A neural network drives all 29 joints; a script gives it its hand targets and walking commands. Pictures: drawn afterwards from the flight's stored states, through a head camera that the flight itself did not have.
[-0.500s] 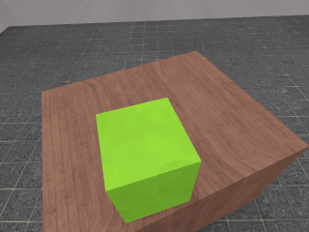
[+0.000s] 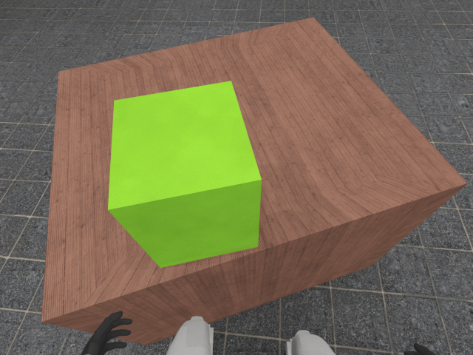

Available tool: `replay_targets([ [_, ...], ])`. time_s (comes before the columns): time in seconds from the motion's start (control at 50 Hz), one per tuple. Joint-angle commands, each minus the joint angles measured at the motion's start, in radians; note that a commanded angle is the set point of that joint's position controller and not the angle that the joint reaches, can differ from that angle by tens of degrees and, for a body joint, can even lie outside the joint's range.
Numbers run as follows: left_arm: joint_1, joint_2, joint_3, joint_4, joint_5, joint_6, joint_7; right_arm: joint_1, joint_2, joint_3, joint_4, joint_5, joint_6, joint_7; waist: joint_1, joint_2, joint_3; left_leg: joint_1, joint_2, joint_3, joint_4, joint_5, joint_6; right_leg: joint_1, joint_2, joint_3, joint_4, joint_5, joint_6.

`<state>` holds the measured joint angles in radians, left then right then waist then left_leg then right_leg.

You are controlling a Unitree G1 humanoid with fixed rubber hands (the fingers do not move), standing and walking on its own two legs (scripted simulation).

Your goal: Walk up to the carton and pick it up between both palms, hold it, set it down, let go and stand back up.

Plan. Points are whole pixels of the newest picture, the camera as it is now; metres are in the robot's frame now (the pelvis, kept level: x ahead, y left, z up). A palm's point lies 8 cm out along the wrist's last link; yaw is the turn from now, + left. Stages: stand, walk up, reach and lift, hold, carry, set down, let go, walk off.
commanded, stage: walk up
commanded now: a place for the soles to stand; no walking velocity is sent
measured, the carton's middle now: (193, 181) +0.41 +0.12 +0.02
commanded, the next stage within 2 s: none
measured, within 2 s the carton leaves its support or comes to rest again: neither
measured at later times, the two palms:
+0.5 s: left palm out of the picture -0.11 +0.30 -0.10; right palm out of the picture -0.08 -0.25 -0.08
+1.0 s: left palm out of the picture -0.14 +0.28 -0.09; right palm out of the picture +0.03 -0.20 -0.08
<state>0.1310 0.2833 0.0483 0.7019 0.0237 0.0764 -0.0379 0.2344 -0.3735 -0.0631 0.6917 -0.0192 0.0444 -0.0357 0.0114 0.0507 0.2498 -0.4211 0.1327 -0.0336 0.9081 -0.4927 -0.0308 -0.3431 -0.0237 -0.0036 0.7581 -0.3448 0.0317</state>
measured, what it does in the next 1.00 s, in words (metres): steps on the spot: left foot, then right foot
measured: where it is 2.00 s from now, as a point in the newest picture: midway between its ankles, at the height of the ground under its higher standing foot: outside the picture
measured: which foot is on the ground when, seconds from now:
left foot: up 0.00-0.36, down 0.38-0.78, up 0.80-1.00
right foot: down 0.00-0.38, up 0.40-0.74, down 0.76-1.00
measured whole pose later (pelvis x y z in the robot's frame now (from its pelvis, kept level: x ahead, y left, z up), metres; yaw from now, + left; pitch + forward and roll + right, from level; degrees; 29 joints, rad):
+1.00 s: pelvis -0.09 +0.04 +0.03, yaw +14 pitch -2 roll -2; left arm 0.40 0.23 0.01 0.76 0.04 -0.01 0.00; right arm 0.38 -0.26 -0.05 0.67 -0.03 0.00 0.02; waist 0.04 0.04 0.07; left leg -0.46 0.05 0.00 0.78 -0.35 -0.02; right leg -0.15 0.00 -0.02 0.49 -0.31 -0.01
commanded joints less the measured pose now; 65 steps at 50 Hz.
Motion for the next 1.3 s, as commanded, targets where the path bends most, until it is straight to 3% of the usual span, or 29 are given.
replay_targets([
  [0.0, -0.011, 0.292, 0.079, -0.064, -0.01, -0.024, 0.046, 0.087, -0.072, -0.027, -0.135, 0.012, 0.0, -0.017, 0.048, -0.278, -0.284, -0.033, -0.144, -0.11, 0.442, -0.167, 0.006, 0.012, -0.346, 0.368, -0.42, 0.4, -0.384],
  [0.04, -0.033, 0.212, 0.047, -0.07, 0.019, -0.025, 0.06, 0.135, -0.108, -0.043, -0.099, 0.017, -0.013, -0.014, 0.009, -0.258, -0.271, -0.098, -0.166, -0.11, 0.452, -0.09, -0.008, 0.137, -0.264, 0.238, -0.322, 0.565, -0.328],
  [0.1, -0.001, 0.186, 0.034, -0.07, 0.017, -0.048, 0.063, 0.135, -0.107, -0.052, -0.1, -0.006, -0.001, 0.0, 0.019, -0.094, -0.299, -0.124, -0.17, -0.116, 0.444, -0.05, -0.008, 0.181, -0.317, 0.323, -0.349, 0.293, -0.309],
  [0.2, 0.077, 0.183, 0.042, -0.037, 0.022, -0.081, 0.091, 0.153, -0.064, -0.054, -0.122, -0.004, 0.02, 0.044, 0.025, -0.106, -0.288, -0.163, -0.131, -0.122, 0.226, -0.062, -0.016, 0.243, -0.367, 0.353, -0.464, -0.224, -0.274],
  [0.3, -0.007, 0.23, 0.046, -0.044, 0.031, -0.067, 0.083, 0.341, -0.017, -0.07, -0.083, 0.015, -0.01, 0.074, -0.052, -0.322, -0.278, 0.213, -0.105, 0.02, -0.237, -0.122, 0.047, -0.004, -0.31, 0.119, -0.494, -0.396, -0.165],
  [0.34, 0.018, 0.162, 0.028, -0.032, 0.027, -0.045, 0.07, 0.487, -0.021, -0.087, -0.009, 0.011, -0.036, 0.068, -0.107, -0.157, -0.295, 0.425, -0.164, 0.057, -0.488, -0.022, 0.079, -0.16, -0.189, -0.052, -0.236, -0.473, -0.074],
  [0.36, 0.044, 0.073, 0.004, -0.035, 0.011, -0.037, 0.05, 0.461, -0.055, -0.1, -0.015, 0.007, -0.043, 0.061, -0.109, 0.041, -0.198, 0.351, -0.05, -0.188, -0.574, -0.173, 0.1, -0.301, -0.082, -0.152, 0.052, -0.44, -0.027],
  [0.38, 0.041, 0.046, 0.003, -0.07, -0.002, -0.032, 0.042, 0.373, -0.134, -0.113, -0.05, 0.003, -0.043, 0.043, -0.095, 0.156, -0.104, 0.12, 0.146, -0.593, -0.697, -0.543, 0.151, -0.411, -0.013, -0.073, 0.279, -0.328, 0.023],
  [0.4, -0.008, 0.129, 0.028, -0.076, -0.021, -0.026, 0.045, 0.247, -0.196, -0.113, -0.064, 0.004, -0.042, 0.018, -0.102, 0.1, 0.0, -0.168, 0.212, -0.69, -0.843, -0.714, 0.25, -0.318, -0.067, 0.056, 0.264, -0.235, 0.017],
  [0.42, -0.002, 0.151, 0.041, -0.056, -0.023, -0.022, 0.029, 0.145, -0.16, -0.091, -0.066, -0.009, -0.054, 0.006, -0.047, 0.034, 0.076, -0.289, 0.211, -0.622, -0.883, -0.674, 0.284, -0.194, -0.114, 0.09, 0.32, -0.137, 0.014],
  [0.46, 0.115, 0.11, 0.038, -0.011, -0.025, -0.043, 0.021, 0.082, -0.091, -0.059, -0.067, -0.019, -0.065, 0.005, 0.03, 0.069, 0.01, -0.103, 0.048, -0.314, -0.733, -0.271, 0.193, -0.186, -0.041, 0.061, 0.235, -0.034, 0.011],
  [0.48, 0.168, 0.102, 0.032, 0.006, -0.02, -0.054, 0.02, 0.099, -0.085, -0.058, -0.078, -0.019, -0.07, 0.01, 0.024, 0.093, -0.036, -0.032, 0.031, -0.252, -0.698, -0.159, 0.168, -0.186, -0.029, 0.023, 0.2, -0.008, 0.011],
  [0.54, 0.11, 0.109, 0.026, -0.032, 0.005, -0.063, 0.019, 0.25, -0.047, -0.05, -0.007, -0.006, -0.083, 0.028, -0.048, 0.096, -0.117, 0.14, 0.027, -0.319, -0.675, -0.157, 0.142, -0.181, -0.012, 0.006, 0.074, 0.005, 0.011],
  [0.64, 0.138, 0.078, 0.026, -0.053, 0.008, -0.065, 0.031, 0.294, -0.065, -0.052, -0.011, -0.023, -0.064, 0.022, -0.085, 0.168, -0.181, 0.236, 0.094, -0.356, -0.633, -0.188, 0.218, -0.131, 0.011, -0.009, -0.085, -0.093, 0.002],
  [0.68, 0.173, 0.079, 0.029, -0.052, 0.02, -0.075, 0.04, 0.286, -0.077, -0.048, -0.013, -0.026, -0.056, 0.023, -0.062, 0.094, -0.158, 0.173, 0.135, -0.397, -0.597, -0.181, 0.231, -0.027, 0.007, -0.002, -0.205, -0.081, -0.021],
  [0.7, 0.245, 0.072, 0.028, -0.028, 0.012, -0.085, 0.046, 0.246, -0.065, -0.036, -0.014, -0.023, -0.053, 0.024, -0.012, 0.07, -0.161, 0.093, 0.09, -0.317, -0.536, -0.12, 0.184, 0.118, 0.008, 0.015, -0.349, 0.034, -0.048],
  [0.72, 0.308, 0.107, 0.036, -0.017, 0.023, -0.104, 0.05, 0.248, -0.036, -0.019, -0.021, -0.016, -0.054, 0.03, 0.017, 0.0, -0.181, 0.004, 0.018, -0.229, -0.412, -0.048, 0.143, 0.274, -0.011, 0.067, -0.397, 0.069, -0.074],
  [0.76, 0.381, 0.224, 0.062, -0.004, 0.021, -0.119, 0.057, 0.26, 0.064, 0.016, -0.072, -0.011, -0.06, 0.032, 0.034, -0.209, -0.19, -0.269, -0.165, 0.004, -0.005, -0.037, 0.032, 0.418, -0.318, 0.549, -0.518, -0.069, -0.167],
  [0.78, 0.39, 0.223, 0.066, 0.023, 0.023, -0.111, 0.064, 0.222, 0.03, -0.001, -0.088, -0.025, -0.049, 0.024, 0.042, -0.1, -0.149, -0.305, -0.122, -0.007, 0.046, -0.082, 0.027, 0.364, -0.371, 0.593, -0.525, -0.17, -0.245],
  [0.8, 0.362, 0.203, 0.055, 0.007, 0.023, -0.105, 0.067, 0.194, 0.014, -0.004, -0.101, -0.023, -0.044, 0.022, 0.04, -0.107, -0.111, -0.276, -0.089, -0.004, 0.067, -0.091, 0.024, 0.276, -0.392, 0.572, -0.526, -0.184, -0.313],
  [0.82, 0.335, 0.166, 0.043, -0.003, 0.028, -0.107, 0.063, 0.179, 0.007, -0.012, -0.109, -0.021, -0.047, 0.024, 0.036, -0.114, -0.08, -0.277, -0.068, -0.03, 0.081, -0.051, 0.026, 0.236, -0.353, 0.506, -0.527, -0.119, -0.317],
  [0.96, 0.189, 0.149, 0.025, -0.03, 0.003, -0.105, 0.05, 0.223, 0.066, -0.006, -0.104, 0.001, -0.085, 0.046, -0.027, -0.224, -0.179, 0.113, -0.109, 0.082, -0.242, 0.273, 0.006, 0.059, -0.142, 0.074, -0.336, 0.461, -0.22],
  [1.02, 0.221, 0.103, -0.002, -0.03, -0.021, -0.085, 0.037, 0.258, -0.007, -0.024, -0.097, -0.015, -0.087, 0.024, -0.052, -0.137, -0.255, 0.366, -0.114, 0.076, -0.35, 0.509, 0.029, -0.089, -0.081, 0.035, -0.154, 0.35, -0.126],
  [1.04, 0.229, 0.085, -0.009, -0.049, -0.021, -0.078, 0.034, 0.278, -0.051, -0.037, -0.109, -0.023, -0.084, 0.012, -0.07, -0.062, -0.291, 0.437, -0.021, -0.031, -0.355, 0.521, 0.061, -0.151, -0.042, 0.001, -0.072, 0.187, -0.076],
  [1.06, 0.264, 0.07, -0.015, -0.06, -0.025, -0.063, 0.032, 0.268, -0.115, -0.05, -0.136, -0.024, -0.078, 0.004, -0.058, 0.051, -0.314, 0.36, 0.203, -0.323, -0.496, 0.388, 0.157, -0.139, 0.027, -0.019, 0.095, -0.099, -0.025],
  [1.08, 0.313, 0.078, -0.01, -0.058, -0.015, -0.037, 0.038, 0.25, -0.143, -0.05, -0.149, -0.019, -0.066, -0.007, -0.037, 0.048, -0.275, 0.241, 0.321, -0.455, -0.584, 0.17, 0.263, -0.111, 0.017, 0.044, 0.239, -0.303, -0.021],
  [1.1, 0.314, 0.107, 0.009, -0.05, -0.008, -0.017, 0.045, 0.19, -0.134, -0.046, -0.139, -0.009, -0.056, -0.015, -0.03, 0.057, -0.221, 0.153, 0.321, -0.471, -0.611, 0.069, 0.327, -0.112, -0.011, 0.06, 0.304, -0.304, -0.015],
  [1.16, 0.262, 0.116, 0.021, -0.046, 0.015, -0.021, 0.047, 0.162, -0.097, -0.019, -0.138, -0.003, -0.061, -0.015, -0.048, 0.07, -0.16, 0.128, 0.224, -0.315, -0.577, 0.388, 0.273, -0.117, -0.029, 0.077, 0.291, -0.217, -0.009],
  [1.28, 0.254, 0.107, 0.026, -0.054, 0.005, -0.016, 0.023, 0.096, -0.085, -0.013, -0.135, -0.027, -0.053, -0.017, -0.035, 0.171, -0.255, 0.15, 0.145, -0.181, -0.553, 0.138, 0.247, -0.111, -0.008, 0.045, 0.23, -0.153, 0.004],
])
